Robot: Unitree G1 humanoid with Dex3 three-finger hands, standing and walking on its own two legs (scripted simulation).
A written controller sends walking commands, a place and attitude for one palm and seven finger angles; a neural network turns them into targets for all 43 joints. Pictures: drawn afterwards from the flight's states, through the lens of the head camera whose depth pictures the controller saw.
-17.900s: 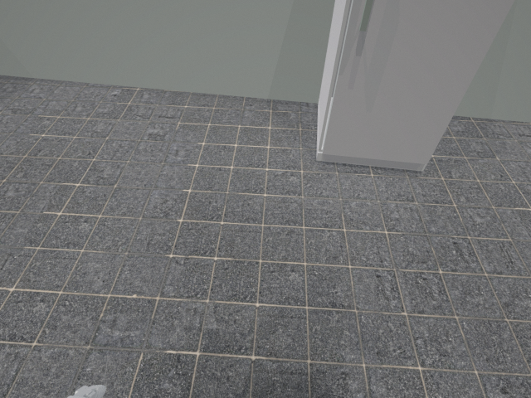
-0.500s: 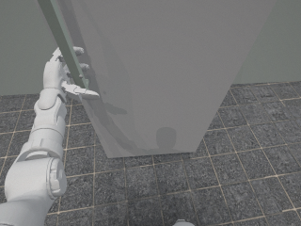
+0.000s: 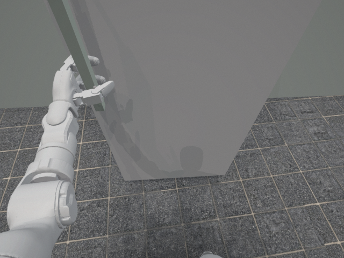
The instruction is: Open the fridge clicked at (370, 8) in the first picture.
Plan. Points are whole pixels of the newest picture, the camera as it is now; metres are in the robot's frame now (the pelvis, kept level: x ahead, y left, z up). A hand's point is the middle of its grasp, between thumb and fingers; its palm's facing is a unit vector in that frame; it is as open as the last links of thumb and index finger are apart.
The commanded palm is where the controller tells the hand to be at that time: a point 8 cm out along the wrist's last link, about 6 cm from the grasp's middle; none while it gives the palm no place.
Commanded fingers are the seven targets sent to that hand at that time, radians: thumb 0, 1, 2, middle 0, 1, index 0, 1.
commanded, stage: grip the handle and tug to test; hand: left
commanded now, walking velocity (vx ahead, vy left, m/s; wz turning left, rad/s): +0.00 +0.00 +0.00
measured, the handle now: (75, 33) +0.53 +0.19 +0.23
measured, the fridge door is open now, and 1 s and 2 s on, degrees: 0 0 14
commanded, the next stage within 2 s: pull the door a little, standing still in 0.92 s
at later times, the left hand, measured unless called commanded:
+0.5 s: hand (95, 87) +0.47 +0.17 +0.13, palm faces +0.03 -1.00 +0.00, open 5.9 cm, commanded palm +0.44 +0.22 +0.13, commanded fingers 0.00 0.90 0.90 -0.45 -1.40 -0.45 -1.40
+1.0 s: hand (95, 88) +0.47 +0.17 +0.13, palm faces +0.03 -1.00 +0.01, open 5.9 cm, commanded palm +0.41 +0.23 +0.13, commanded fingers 0.00 0.90 0.90 -0.45 -1.40 -0.45 -1.40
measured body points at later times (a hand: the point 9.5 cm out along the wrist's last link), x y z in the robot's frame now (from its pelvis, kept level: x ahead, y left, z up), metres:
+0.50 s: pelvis +0.00 +0.00 +0.00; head +0.06 +0.00 +0.45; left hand +0.46 +0.22 +0.13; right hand +0.05 -0.27 -0.12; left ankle -0.02 +0.13 -0.71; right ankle +0.03 -0.13 -0.71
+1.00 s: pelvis +0.02 +0.00 +0.01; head +0.07 +0.00 +0.46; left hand +0.46 +0.22 +0.13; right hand +0.08 -0.26 -0.11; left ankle -0.02 +0.13 -0.71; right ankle +0.03 -0.13 -0.71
